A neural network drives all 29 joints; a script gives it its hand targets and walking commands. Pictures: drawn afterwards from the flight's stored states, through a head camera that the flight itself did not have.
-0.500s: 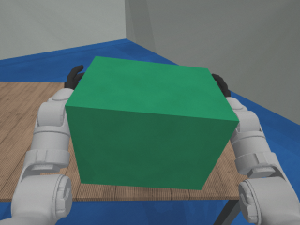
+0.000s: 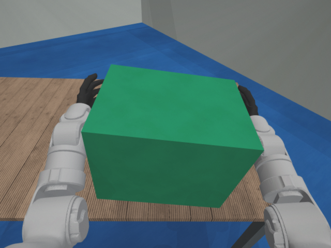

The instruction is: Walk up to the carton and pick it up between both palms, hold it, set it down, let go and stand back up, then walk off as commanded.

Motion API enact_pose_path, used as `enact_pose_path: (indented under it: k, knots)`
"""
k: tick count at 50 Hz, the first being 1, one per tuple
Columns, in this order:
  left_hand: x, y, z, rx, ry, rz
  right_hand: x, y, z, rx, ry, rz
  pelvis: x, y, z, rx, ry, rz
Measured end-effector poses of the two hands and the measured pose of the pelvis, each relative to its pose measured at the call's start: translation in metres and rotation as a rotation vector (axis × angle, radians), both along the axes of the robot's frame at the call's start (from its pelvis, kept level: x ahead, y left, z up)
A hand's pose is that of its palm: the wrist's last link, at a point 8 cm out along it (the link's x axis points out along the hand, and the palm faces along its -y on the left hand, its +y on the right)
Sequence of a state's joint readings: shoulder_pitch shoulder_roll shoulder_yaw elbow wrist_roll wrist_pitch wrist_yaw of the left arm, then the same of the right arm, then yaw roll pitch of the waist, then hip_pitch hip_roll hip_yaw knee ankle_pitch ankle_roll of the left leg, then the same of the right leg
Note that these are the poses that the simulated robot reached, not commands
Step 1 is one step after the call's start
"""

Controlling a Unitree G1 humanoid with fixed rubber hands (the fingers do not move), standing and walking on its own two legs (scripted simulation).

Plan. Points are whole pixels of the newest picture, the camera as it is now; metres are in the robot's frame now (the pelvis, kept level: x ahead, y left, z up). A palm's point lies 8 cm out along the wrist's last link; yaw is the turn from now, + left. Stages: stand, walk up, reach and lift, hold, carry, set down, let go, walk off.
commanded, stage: set down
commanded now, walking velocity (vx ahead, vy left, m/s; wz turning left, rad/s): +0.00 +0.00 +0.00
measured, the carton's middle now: (166, 138) +0.36 +0.01 +0.12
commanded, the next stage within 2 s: none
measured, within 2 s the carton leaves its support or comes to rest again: neither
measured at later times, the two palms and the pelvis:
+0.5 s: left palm (84, 111) +0.40 +0.21 +0.16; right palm (242, 118) +0.41 -0.18 +0.15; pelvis +0.01 +0.01 +0.00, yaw +0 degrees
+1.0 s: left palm (90, 116) +0.43 +0.22 +0.12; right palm (235, 120) +0.44 -0.17 +0.11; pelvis +0.03 +0.01 +0.00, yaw +0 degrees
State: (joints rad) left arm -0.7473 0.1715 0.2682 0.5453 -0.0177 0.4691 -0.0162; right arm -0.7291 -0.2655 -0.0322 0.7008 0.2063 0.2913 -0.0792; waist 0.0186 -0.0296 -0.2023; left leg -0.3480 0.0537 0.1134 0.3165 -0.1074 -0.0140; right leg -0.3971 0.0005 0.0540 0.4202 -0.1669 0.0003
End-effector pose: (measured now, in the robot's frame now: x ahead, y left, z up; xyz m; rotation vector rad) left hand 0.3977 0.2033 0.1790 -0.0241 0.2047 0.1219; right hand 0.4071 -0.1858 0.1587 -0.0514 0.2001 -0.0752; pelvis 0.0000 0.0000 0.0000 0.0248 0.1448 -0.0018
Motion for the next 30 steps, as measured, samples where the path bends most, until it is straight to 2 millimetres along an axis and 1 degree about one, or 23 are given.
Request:
enact_pose_path:
  k: [9, 21, 30]
  knots:
    - [0.004, 0.005, -0.011, -0.007, -0.002, 0.005, 0.005, 0.005, -0.008, 0.000, -0.002, -0.002, 0.010, 0.004, 0.001, -0.005, 0.012, 0.000]
    - [0.001, 0.009, -0.011, -0.007, -0.013, 0.005, 0.003, 0.009, -0.005, -0.001, -0.014, -0.001, 0.008, 0.006, 0.001, -0.006, 0.005, 0.001]
    - [0.003, 0.013, -0.028, -0.007, -0.002, 0.009, 0.010, 0.013, -0.014, -0.005, -0.003, 0.009, 0.008, 0.006, 0.001, -0.006, 0.005, 0.001]
